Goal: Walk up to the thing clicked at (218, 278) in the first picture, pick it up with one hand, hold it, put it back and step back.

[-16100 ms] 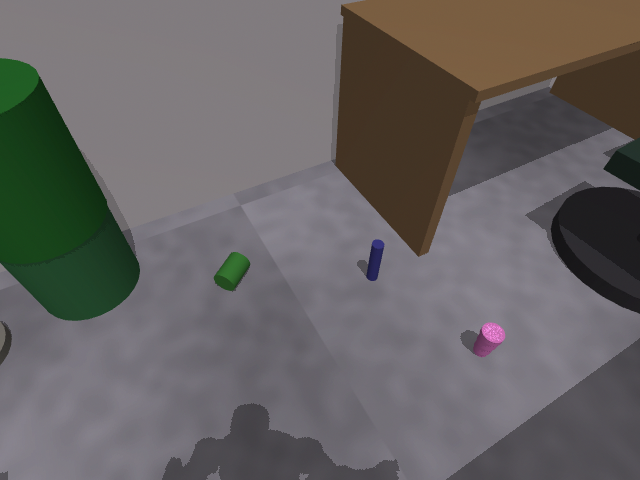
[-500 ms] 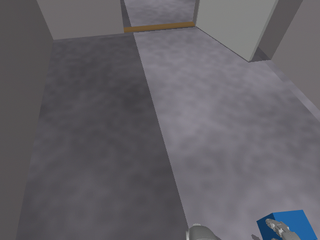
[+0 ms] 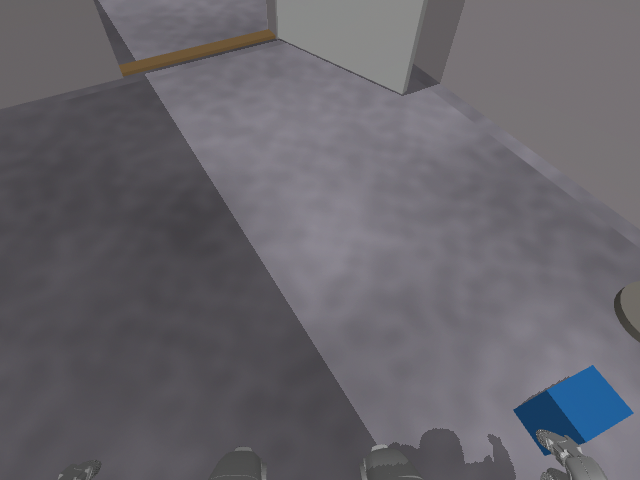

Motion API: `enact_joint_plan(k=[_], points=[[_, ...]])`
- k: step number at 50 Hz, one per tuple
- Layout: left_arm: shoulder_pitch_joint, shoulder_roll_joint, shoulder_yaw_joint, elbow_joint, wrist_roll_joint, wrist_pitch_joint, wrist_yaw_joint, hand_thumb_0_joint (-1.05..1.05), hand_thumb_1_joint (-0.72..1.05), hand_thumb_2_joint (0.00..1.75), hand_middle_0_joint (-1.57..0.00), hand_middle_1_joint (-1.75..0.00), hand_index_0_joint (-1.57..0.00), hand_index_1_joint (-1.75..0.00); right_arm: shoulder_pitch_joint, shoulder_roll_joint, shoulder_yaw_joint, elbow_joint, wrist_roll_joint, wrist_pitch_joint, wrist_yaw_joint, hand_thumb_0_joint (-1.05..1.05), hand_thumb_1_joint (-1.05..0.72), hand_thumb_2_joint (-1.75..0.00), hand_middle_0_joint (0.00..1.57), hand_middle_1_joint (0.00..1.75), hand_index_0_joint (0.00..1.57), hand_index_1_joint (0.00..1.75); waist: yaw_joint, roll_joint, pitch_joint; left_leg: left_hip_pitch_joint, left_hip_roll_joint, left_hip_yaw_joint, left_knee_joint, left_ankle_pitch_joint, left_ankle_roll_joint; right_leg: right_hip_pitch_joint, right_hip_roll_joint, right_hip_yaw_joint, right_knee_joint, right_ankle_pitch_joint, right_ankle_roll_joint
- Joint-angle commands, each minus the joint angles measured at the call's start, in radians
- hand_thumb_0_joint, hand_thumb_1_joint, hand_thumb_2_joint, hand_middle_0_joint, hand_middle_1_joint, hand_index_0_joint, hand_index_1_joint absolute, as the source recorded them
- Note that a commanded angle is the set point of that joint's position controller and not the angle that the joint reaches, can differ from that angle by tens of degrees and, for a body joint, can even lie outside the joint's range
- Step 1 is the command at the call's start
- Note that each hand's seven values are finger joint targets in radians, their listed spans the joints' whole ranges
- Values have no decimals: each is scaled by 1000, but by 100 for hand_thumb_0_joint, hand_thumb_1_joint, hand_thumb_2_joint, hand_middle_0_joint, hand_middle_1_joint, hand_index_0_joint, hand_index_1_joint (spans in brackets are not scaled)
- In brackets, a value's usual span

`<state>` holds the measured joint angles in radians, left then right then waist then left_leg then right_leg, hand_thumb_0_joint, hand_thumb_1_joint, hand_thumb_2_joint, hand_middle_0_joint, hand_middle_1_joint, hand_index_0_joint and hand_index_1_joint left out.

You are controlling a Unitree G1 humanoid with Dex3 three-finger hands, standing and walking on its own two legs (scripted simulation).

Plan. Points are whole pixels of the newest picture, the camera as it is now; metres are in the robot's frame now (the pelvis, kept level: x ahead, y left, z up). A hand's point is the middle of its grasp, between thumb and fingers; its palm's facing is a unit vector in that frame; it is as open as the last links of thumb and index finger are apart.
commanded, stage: walk up
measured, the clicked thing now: out of the picture -0.11 -1.53 -0.68
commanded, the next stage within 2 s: none
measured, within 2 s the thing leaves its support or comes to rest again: neither
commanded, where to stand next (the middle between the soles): +0.08 -0.07 m, yaw -32 degrees
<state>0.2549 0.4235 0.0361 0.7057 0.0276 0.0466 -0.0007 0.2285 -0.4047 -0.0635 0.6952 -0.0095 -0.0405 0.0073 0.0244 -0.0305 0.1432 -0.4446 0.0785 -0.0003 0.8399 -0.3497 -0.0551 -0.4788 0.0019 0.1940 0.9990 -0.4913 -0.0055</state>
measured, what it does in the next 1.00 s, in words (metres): steps on the spot, turning right: right foot, then left foot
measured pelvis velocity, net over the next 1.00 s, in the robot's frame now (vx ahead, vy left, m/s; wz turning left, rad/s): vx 0.00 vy -0.05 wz -0.67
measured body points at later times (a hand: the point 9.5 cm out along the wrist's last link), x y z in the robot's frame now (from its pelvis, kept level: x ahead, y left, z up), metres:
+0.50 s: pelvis -0.01 -0.02 +0.00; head +0.02 -0.04 +0.45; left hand +0.19 +0.26 -0.09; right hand -0.08 -0.39 -0.09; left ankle +0.07 +0.11 -0.66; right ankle -0.04 -0.16 -0.69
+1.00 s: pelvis +0.00 -0.05 +0.02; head +0.01 -0.09 +0.46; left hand +0.22 +0.19 -0.08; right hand -0.09 -0.39 -0.10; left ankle +0.10 +0.05 -0.66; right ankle -0.04 -0.17 -0.69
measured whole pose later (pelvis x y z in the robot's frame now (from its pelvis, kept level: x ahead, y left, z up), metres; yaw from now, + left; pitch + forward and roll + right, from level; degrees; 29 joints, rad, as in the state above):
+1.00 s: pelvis +0.00 -0.05 +0.02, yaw -38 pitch -2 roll -1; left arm 0.34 0.38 0.05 0.84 0.03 -0.01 0.01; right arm 0.12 -0.45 -0.07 0.82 -0.02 0.05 0.03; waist 0.02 0.07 0.11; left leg -0.48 0.06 -0.01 1.04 -0.53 -0.01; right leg -0.39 0.07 0.08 0.76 -0.33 -0.01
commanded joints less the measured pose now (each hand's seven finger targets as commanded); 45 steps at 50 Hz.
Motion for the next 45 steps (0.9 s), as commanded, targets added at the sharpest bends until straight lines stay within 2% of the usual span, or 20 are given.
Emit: enact_joint_plan(k=[1, 3, 5, 12, 15, 17, 18, 19, 20, 23, 27, 30, 31, 32, 33, 37, 40, 42, 44, 45], points=[[-50, 239, 104, -118, 13, 9, 1, 0, 90, 90, -20, -30, -20, -30, 109, -387, -137, -38, 3, -15, -80, 0, -90, -90, 20, 30, 20, 30, -55, 135, -119, 148, 472, -465, -405, 412, 367, -230, -25, 8, 459, -61, 19], [11, 233, 120, -79, -1, 18, -28, 0, 90, 90, -20, -30, -20, -30, 76, -351, -122, -24, 0, -19, -95, 0, -90, -90, 20, 30, 20, 30, -26, 206, -118, 136, 345, -243, -353, 362, 293, -208, -36, -22, 429, 45, 7], [16, 193, 120, -83, -3, 24, -61, 0, 90, 90, -20, -30, -20, -30, 98, -349, -118, -8, -6, -26, -98, 0, -90, -90, 20, 30, 20, 30, -28, 259, -163, 214, 290, -152, -331, 362, 260, -195, -42, -55, 305, 54, 10], [-95, 186, 128, -108, 2, 15, -86, 0, 90, 90, -20, -30, -20, -30, 184, -396, -121, -3, -15, -46, -89, 0, -90, -90, 20, 30, 20, 30, -70, 272, -211, 293, 367, -59, -262, 545, 301, -129, -81, -167, 52, -45, 4], [3, 177, 133, -52, -8, 2, -88, 0, 90, 90, -20, -30, -20, -30, 98, -401, -108, -25, -18, -38, -74, 0, -90, -90, 20, 30, 20, 30, -23, 291, -240, 183, 321, 35, -214, 393, 258, 61, -38, -246, -152, -12, -11], [175, 227, 164, 32, 4, -18, -75, 0, 90, 90, -20, -30, -20, -30, 74, -345, -83, -21, -21, -23, -63, 0, -90, -90, 20, 30, 20, 30, 79, 104, -284, 30, 222, 147, 101, 201, 191, 331, 32, -292, -387, 109, -31], [238, 319, 193, 41, 20, -25, -61, 0, 90, 90, -20, -30, -20, -30, 113, -246, -49, -31, -11, -14, -61, 0, -90, -90, 20, 30, 20, 30, 121, -143, -222, -239, 119, 158, 327, -5, 126, 445, -68, -8, -482, -3, -92], [158, 409, 191, -25, 19, -32, -55, 0, 90, 90, -20, -30, -20, -30, 27, -212, -35, -70, 13, -14, -72, 0, -90, -90, 20, 30, 20, 30, 106, -336, -156, -436, -12, 129, 390, -288, 67, 343, -279, 470, -667, -56, -241], [75, 409, 179, -49, 10, -27, -54, 0, 90, 90, -20, -30, -20, -30, -46, -300, -62, -57, 10, -14, -88, 0, -90, -90, 20, 30, 20, 30, 78, -193, -119, -338, 62, 23, 399, -281, 63, 195, -330, 498, -708, -152, -304], [-27, 303, 137, -43, 4, -36, -24, 0, 90, 90, -20, -30, -20, -30, 123, -302, -50, 74, 11, -32, -65, 0, -90, -90, 20, 30, 20, 30, -15, -166, -91, -245, 66, 33, 248, -133, 73, 179, -173, 199, -496, 36, -229], [-26, 269, 106, -25, -7, -57, -12, 0, 90, 90, -20, -30, -20, -30, 143, -265, -43, 91, -7, -35, -41, 0, -90, -90, 20, 30, 20, 30, -33, -161, -105, -7, -2, 45, 99, -114, 93, 24, -189, 182, -439, 288, -233], [-87, 208, 75, -24, -29, -52, 0, 0, 90, 90, -20, -30, -20, -30, 244, -266, -52, 117, -18, -46, -38, 0, -90, -90, 20, 30, 20, 30, -116, -43, -129, 266, -29, -20, -215, 5, 96, -130, -121, 69, -228, 301, -138], [-50, 125, 54, -25, -41, -50, 4, 0, 90, 90, -20, -30, -20, -30, 247, -340, -67, 107, -39, -55, -40, 0, -90, -90, 20, 30, 20, 30, -106, 211, -121, 277, 179, -381, -423, -38, 123, -211, 35, 1, 22, 179, -50], [5, 183, 61, 7, -41, -46, 23, 0, 90, 90, -20, -30, -20, -30, 156, -398, -74, 82, -17, -52, -34, 0, -90, -90, 20, 30, 20, 30, -63, 226, -117, 190, 384, -632, -552, -124, 224, -179, 84, -24, 93, -81, -26], [13, 247, 74, 34, -31, -48, 32, 0, 90, 90, -20, -30, -20, -30, 85, -402, -82, 71, -15, -49, -27, 0, -90, -90, 20, 30, 20, 30, -38, 156, -76, 118, 417, -669, -562, -194, 290, -143, 55, 8, 161, -106, -26], [44, 217, 85, 93, -30, -64, 4, 0, 90, 90, -20, -30, -20, -30, 32, -324, -60, 82, -21, -40, -27, 0, -90, -90, 20, 30, 20, 30, -21, 194, -71, 91, 238, -245, -448, -86, 247, -51, -4, -118, 42, 11, -23], [18, 177, 78, 97, -24, -75, -5, 0, 90, 90, -20, -30, -20, -30, 47, -304, -55, 87, -31, -24, -17, 0, -90, -90, 20, 30, 20, 30, -50, 229, -127, 141, 208, -139, -397, -10, 243, 29, 8, -199, -128, -2, -13], [105, 155, 81, 80, -26, -44, -5, 0, 90, 90, -20, -30, -20, -30, -143, -283, -76, 22, -41, 8, 23, 0, -90, -90, 20, 30, 20, 30, -4, 329, -166, 182, 266, -5, -385, -75, 234, 64, -16, -266, -216, 141, -3], [127, 203, 109, 95, -4, -67, 11, 0, 90, 90, -20, -30, -20, -30, -72, -213, -62, 35, -35, 40, 26, 0, -90, -90, 20, 30, 20, 30, -8, 129, -188, 9, 160, 112, -97, -158, 155, 309, 16, -131, -438, 111, -32], [170, 280, 129, 83, 10, -78, 23, 0, 90, 90, -20, -30, -20, -30, -93, -164, -47, 15, -21, 53, 27, 0, -90, -90, 20, 30, 20, 30, 32, -83, -155, -156, 41, 159, 144, -186, 88, 347, -122, 230, -599, 19, -116]])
